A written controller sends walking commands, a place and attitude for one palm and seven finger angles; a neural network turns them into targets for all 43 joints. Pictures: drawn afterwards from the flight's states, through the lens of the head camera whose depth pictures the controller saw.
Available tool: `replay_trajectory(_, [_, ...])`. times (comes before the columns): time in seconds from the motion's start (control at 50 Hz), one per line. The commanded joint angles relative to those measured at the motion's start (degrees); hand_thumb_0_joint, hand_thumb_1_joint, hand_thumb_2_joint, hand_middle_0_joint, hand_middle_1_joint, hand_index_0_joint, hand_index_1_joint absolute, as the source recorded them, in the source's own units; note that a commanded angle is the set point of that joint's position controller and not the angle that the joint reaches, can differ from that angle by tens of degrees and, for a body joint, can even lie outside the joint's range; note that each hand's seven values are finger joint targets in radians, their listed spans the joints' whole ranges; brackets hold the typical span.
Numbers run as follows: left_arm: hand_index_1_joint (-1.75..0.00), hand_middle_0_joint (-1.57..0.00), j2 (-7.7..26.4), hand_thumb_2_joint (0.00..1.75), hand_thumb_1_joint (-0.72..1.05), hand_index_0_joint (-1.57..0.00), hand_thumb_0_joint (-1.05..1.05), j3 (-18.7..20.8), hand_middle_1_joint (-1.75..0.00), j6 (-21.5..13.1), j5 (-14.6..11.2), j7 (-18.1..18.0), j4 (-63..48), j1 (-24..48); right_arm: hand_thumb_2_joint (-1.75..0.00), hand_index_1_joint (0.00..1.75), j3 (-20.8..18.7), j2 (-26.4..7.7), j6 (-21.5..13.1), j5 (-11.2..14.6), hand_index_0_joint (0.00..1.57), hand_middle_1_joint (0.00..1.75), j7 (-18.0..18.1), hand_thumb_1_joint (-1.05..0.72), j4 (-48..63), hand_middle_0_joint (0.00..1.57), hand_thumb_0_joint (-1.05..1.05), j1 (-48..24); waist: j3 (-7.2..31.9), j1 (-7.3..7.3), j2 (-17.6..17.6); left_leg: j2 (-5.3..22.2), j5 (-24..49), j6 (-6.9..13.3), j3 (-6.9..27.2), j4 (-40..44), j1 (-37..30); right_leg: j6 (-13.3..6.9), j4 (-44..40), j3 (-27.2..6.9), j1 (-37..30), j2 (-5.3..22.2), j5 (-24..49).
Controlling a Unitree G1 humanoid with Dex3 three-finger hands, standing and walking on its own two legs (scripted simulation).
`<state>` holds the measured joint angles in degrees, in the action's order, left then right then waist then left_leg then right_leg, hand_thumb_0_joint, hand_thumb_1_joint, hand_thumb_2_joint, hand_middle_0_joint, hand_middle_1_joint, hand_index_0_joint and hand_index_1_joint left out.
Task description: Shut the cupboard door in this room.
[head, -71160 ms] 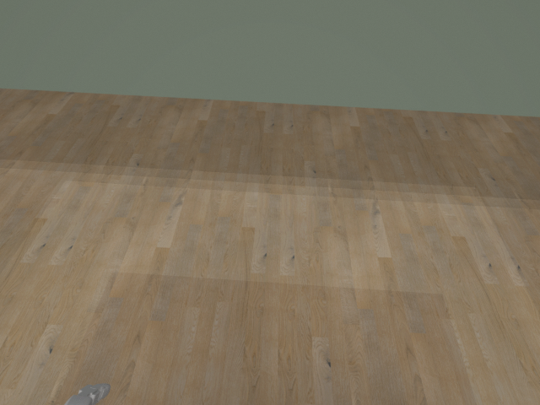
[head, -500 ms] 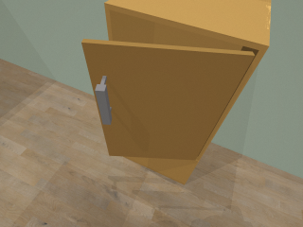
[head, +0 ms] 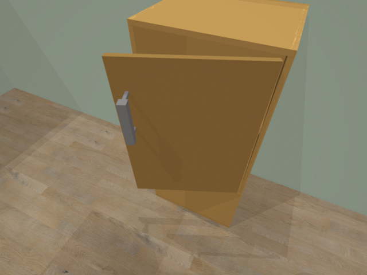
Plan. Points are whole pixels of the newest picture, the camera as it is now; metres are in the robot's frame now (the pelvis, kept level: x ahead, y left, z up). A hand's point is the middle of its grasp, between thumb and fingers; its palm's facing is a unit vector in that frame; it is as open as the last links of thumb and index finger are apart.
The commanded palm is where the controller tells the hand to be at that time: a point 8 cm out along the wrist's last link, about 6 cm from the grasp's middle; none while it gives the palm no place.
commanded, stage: come to a stop and stand still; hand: left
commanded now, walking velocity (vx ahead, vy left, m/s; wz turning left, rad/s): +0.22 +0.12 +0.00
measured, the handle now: (128, 118) +0.50 +0.19 +0.06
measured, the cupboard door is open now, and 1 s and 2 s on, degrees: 23 23 23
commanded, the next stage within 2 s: look again from close up in 0.72 s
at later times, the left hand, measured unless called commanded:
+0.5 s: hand out of the picture -0.02 +0.22 -0.16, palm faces +0.00 -0.99 -0.17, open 7.4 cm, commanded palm none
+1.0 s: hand out of the picture -0.07 +0.20 -0.18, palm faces +0.02 -1.00 -0.07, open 7.4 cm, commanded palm none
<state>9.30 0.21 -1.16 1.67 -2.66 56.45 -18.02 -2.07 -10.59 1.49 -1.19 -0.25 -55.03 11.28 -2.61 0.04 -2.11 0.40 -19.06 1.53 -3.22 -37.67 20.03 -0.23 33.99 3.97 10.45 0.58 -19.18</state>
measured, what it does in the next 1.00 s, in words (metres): steps on the spot: right foot, then left foot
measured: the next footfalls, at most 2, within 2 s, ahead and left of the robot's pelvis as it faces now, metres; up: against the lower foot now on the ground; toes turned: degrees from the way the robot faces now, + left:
right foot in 0.64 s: -0.03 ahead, -0.06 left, +0.00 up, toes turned -4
left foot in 0.84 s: +0.01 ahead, +0.13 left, +0.00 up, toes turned +2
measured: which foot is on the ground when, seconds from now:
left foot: down 0.00-0.66, up 0.68-0.82, down 0.84-1.00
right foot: down 0.00-0.18, up 0.20-0.62, down 0.64-1.00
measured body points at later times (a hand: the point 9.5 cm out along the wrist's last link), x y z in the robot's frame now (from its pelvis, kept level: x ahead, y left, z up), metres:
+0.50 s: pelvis -0.04 +0.05 +0.02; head -0.06 +0.06 +0.47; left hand -0.02 +0.28 -0.14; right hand -0.09 -0.17 -0.13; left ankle +0.04 +0.08 -0.72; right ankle -0.06 -0.08 -0.68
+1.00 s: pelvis -0.05 +0.07 +0.01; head -0.05 +0.10 +0.46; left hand -0.07 +0.26 -0.17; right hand -0.07 -0.15 -0.13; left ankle -0.03 +0.13 -0.73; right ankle -0.07 -0.06 -0.73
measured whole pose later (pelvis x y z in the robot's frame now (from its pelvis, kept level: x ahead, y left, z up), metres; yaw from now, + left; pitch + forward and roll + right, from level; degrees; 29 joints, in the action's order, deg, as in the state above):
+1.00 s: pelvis -0.05 +0.07 +0.01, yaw -1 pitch -1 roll -1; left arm 6.8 -0.4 0.1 1.1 -1.7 61.9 -20.8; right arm 0.4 -5.4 -1.0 -0.6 2.2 -62.9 19.5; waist -0.4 0.5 4.1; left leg -2.6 -12.6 5.0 -4.3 -26.7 13.6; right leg 0.2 25.5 2.9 9.4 0.5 -15.2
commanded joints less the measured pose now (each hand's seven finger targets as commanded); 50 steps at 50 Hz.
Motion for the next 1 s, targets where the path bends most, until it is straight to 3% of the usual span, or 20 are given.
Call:
replay_trajectory(0.0, [-0.3, -0.2, 12.5, 0.9, 0.9, -0.2, 0.0, 2.8, -0.3, -0.2, 0.1, 0.0, -4.4, 0.2, -0.9, 0.3, -1.3, -4.3, -0.2, -0.3, 0.2, 0.3, -1.0, -0.9, 4.3, 0.2, 0.0, 1.4, -7.0, -0.78, 10.0, -0.4, -3.1, -1.0, -1.0, -5.3, -2.1, -8.2, -22.3, -17.4, 16.8, 13.9, -25.5])
replay_trajectory(0.08, [-0.3, -0.2, 13.8, 0.9, 0.9, -0.2, 0.0, 4.1, -0.3, 0.7, 0.4, -0.1, -6.0, 4.7, -0.9, 0.3, -1.6, -4.2, 0.1, -0.4, 0.2, 0.3, -1.1, -0.9, 2.5, 0.2, 0.0, 10.1, -8.9, -4.1, 10.6, -0.4, -3.7, -0.6, -2.9, -6.1, -9.1, -7.6, -20.9, -13.0, 26.5, 12.8, -28.8])
replay_trajectory(0.12, [-0.3, -0.2, 11.1, 0.9, 0.9, -0.2, 0.0, 3.6, -0.3, 1.4, 0.6, 0.2, -6.5, 5.1, -0.9, 0.3, -1.2, -3.8, -0.5, -0.5, 0.2, 0.3, -0.7, -0.9, 0.9, 0.2, 0.0, 16.6, -9.4, -5.53, 4.4, -0.6, -7.9, 0.2, -1.9, 5.0, -11.1, -5.6, -9.1, -6.9, 26.6, 7.3, -26.6])
replay_trajectory(0.14, [-0.3, -0.2, 7.6, 0.9, 0.9, -0.2, 0.0, 2.9, -0.3, 1.8, 0.1, 0.5, -6.3, 3.2, -0.9, 0.3, -1.3, -6.4, -1.0, -1.2, 0.2, 0.3, -0.2, -0.9, 0.1, 0.2, 0.0, 19.8, -8.3, -5.57, -7.9, 5.1, -18.3, 2.9, 9.4, 15.7, -9.9, -3.7, 5.3, -2.8, 27.7, 1.4, -23.3])
replay_trajectory(0.16, [-0.3, -0.2, 4.7, 0.9, 0.9, -0.2, 0.0, 2.0, -0.3, 1.7, -0.3, 0.3, -7.5, 2.4, -0.9, 0.3, -1.6, -8.6, -1.5, -1.4, 0.2, 0.3, 0.5, -0.9, 0.6, 0.2, 0.0, 20.7, -8.7, -4.9, -18.3, 14.1, -29.2, 6.9, 28.2, 28.5, -4.4, -1.5, 21.8, 1.7, 28.8, -4.9, -16.7])
replay_trajectory(0.18, [-0.3, -0.2, 5.6, 0.9, 0.9, -0.2, 0.0, 2.0, -0.3, 1.8, 0.1, 0.3, -7.4, 2.4, -0.9, 0.3, -1.0, -8.4, -1.4, -0.8, 0.2, 0.3, 1.0, -0.9, 1.2, 0.2, 0.0, 16.6, -9.4, -2.74, -15.1, 16.0, -31.8, 8.1, 33.9, 32.1, 3.1, -3.0, 30.1, -4.8, 25.4, -2.0, -12.2])
replay_trajectory(0.2, [-0.3, -0.2, 6.1, 0.9, 0.9, -0.2, 0.0, 2.4, -0.3, 1.8, 0.2, 0.7, -6.1, -0.2, -0.9, 0.3, -0.4, -7.6, -1.5, -0.5, 0.2, 0.3, 1.0, -0.9, 2.6, 0.2, 0.0, 10.1, -8.5, 0.76, -9.7, 16.1, -30.2, 9.0, 31.8, 31.6, 7.8, -3.4, 34.4, -6.4, 22.8, 0.0, -7.7])
replay_trajectory(0.24, [-0.3, -0.2, 5.6, 0.9, 0.9, -0.2, 0.0, 2.4, -0.3, 1.7, 0.5, 1.6, -4.6, -3.3, -0.9, 0.3, -0.4, -7.2, -2.7, -0.4, 0.2, 0.3, 1.0, -0.9, 3.9, 0.2, 0.0, 7.3, -4.4, 2.93, -1.1, 15.1, -26.2, 9.4, 27.7, 31.3, 10.5, -2.7, 37.6, -5.6, 19.5, 0.1, -2.1])
replay_trajectory(0.3, [-0.3, -0.2, 4.8, 0.9, 0.9, -0.2, 0.0, 2.0, -0.3, 2.3, 0.2, 2.0, -2.5, -5.7, -0.9, 0.3, -0.5, -7.1, -3.6, -0.1, 0.2, 0.3, 1.4, -0.9, 1.9, 0.2, 0.0, 9.7, 0.3, 2.11, -0.7, 11.5, -19.1, 5.6, 18.1, 31.0, 4.6, -1.5, 34.9, -3.7, 18.9, -0.1, 2.6])
replay_trajectory(0.36, [-0.3, -0.2, 5.1, 0.9, 0.9, -0.2, 0.0, 2.1, -0.3, 2.6, 0.0, 1.9, -2.3, -5.4, -0.9, 0.3, -0.7, -6.3, -3.7, 0.0, 0.2, 0.3, 1.9, -0.9, -0.1, 0.2, 0.0, 13.3, 2.2, 0.31, -0.5, 11.6, -18.2, 3.9, 17.0, 32.5, -1.6, -1.4, 27.0, -2.8, 18.6, -0.2, 0.7])
replay_trajectory(0.44, [-0.3, -0.2, 4.1, 0.9, 0.9, -0.2, 0.0, 1.5, -0.3, 2.9, -0.1, 1.9, -2.5, -3.6, -0.9, 0.3, -0.9, -6.6, -2.9, -0.4, 0.2, 0.3, 2.0, -0.9, -2.1, 0.2, 0.0, 15.9, 1.6, -2.26, -1.7, 13.2, -17.2, 5.3, 17.2, 33.3, -7.0, -2.0, 10.7, -0.9, 14.2, -0.5, -7.5])
replay_trajectory(0.56, [-0.3, -0.2, 1.1, 0.9, 0.9, -0.2, 0.0, 1.2, -0.3, 3.0, -0.6, 1.2, 2.0, -11.9, -0.9, 0.3, -1.1, -6.5, -1.5, -0.2, 0.2, 0.3, 1.7, -0.9, -3.8, 0.2, 0.0, 13.8, -0.2, -0.01, -1.1, 10.5, -14.6, 2.1, 12.1, 32.3, -1.6, -3.3, -10.4, 1.4, -1.7, -2.9, -4.1])
replay_trajectory(0.6, [-0.3, -0.2, 2.0, 0.9, 0.9, -0.2, 0.0, 1.6, -0.3, 2.9, -0.4, 0.6, 3.5, -15.6, -0.9, 0.3, -1.0, -4.7, -0.9, 0.1, 0.2, 0.3, 1.5, -0.9, -3.5, 0.2, 0.0, 11.4, -3.4, 1.12, 2.6, 5.8, -13.4, -1.9, 6.6, 27.8, 5.8, -5.1, -17.6, -2.6, -6.9, -0.4, -4.7])
replay_trajectory(0.64, [-0.3, -0.2, 5.1, 0.9, 0.9, -0.2, 0.0, 1.9, -0.3, 2.4, 0.1, -0.2, 2.9, -13.0, -0.9, 0.3, -0.3, -0.7, -0.3, 0.4, 0.2, 0.3, 1.3, -0.9, -2.9, 0.2, 0.0, 10.7, -5.5, -0.57, 13.0, -2.0, -3.7, -2.5, -1.1, 7.0, 2.2, -10.2, -28.1, -18.8, 6.9, 12.8, -19.8])
replay_trajectory(0.66, [-0.3, -0.2, 4.7, 0.9, 0.9, -0.2, 0.0, 1.8, -0.3, 1.5, -0.3, -0.6, 0.7, -5.5, -0.9, 0.3, -0.6, -1.2, 0.0, 0.1, 0.2, 0.3, 1.2, -0.9, -3.4, 0.2, 0.0, 11.5, -7.0, -2.56, 13.9, -0.7, -0.5, -1.5, 0.6, -2.9, -0.9, -11.8, -31.6, -21.2, 15.0, 16.0, -23.0])
replay_trajectory(0.72, [-0.3, -0.2, 3.4, 0.9, 0.9, -0.2, 0.0, 1.3, -0.3, -0.3, -0.9, -0.8, -1.1, -0.2, -0.9, 0.3, 0.0, 0.2, -0.2, 0.6, 0.2, 0.3, 0.5, -0.9, -4.3, 0.2, 0.0, 13.3, -5.7, -3.99, 8.6, 0.3, 2.1, -0.8, 2.0, -8.2, -1.6, -9.3, -27.8, -12.9, 14.1, 10.9, -7.9])
replay_trajectory(0.78, [-0.3, -0.2, 3.3, 0.9, 0.9, -0.2, 0.0, 0.9, -0.3, -0.5, -0.6, -0.2, 1.2, -5.3, -0.9, 0.3, 0.6, 1.0, -1.5, 0.6, 0.2, 0.3, 1.0, -0.9, -4.4, 0.2, 0.0, 12.0, -6.0, -1.88, 6.2, 0.5, 2.0, -0.8, 1.1, 9.6, -5.2, -7.3, -20.6, -11.3, 10.0, 8.7, -5.0])
replay_trajectory(0.84, [-0.3, -0.2, 0.9, 0.9, 0.9, -0.2, 0.0, 0.3, -0.3, -0.2, -0.8, 0.3, 2.7, -8.9, -0.9, 0.3, 0.9, -1.0, -3.2, 0.6, 0.2, 0.3, 2.2, -0.9, -5.5, 0.2, 0.0, 12.6, -4.2, 0.13, -3.7, 6.6, 7.7, 1.8, 9.0, 17.6, -7.6, -3.2, -12.1, -6.9, 7.8, 2.8, 2.2])
replay_trajectory(0.88, [-0.3, -0.2, 1.2, 0.9, 0.9, -0.2, 0.0, 0.1, -0.3, 0.3, -0.8, 0.5, 4.0, -8.5, -0.9, 0.3, 1.1, -1.7, -3.5, 0.6, 0.2, 0.3, 2.5, -0.9, -5.9, 0.2, 0.0, 10.9, -3.5, 0.82, -7.5, 8.4, 3.5, 3.2, 12.7, 22.6, -3.6, -2.1, -10.1, -4.0, 2.4, 2.7, 4.3])
replay_trajectory(0.98, [-0.3, -0.2, 0.9, 0.9, 0.9, -0.2, 0.0, -0.3, -0.3, 0.5, -0.7, 0.6, 4.9, -8.0, -0.9, 0.3, 1.0, -2.4, -3.7, 0.9, 0.2, 0.3, 2.9, -0.9, -5.8, 0.2, 0.0, 10.2, -2.3, 1.06, 0.2, 8.3, 4.7, 3.5, 12.9, 23.6, -4.6, -1.4, -11.3, -4.2, 0.0, 3.7, 6.8])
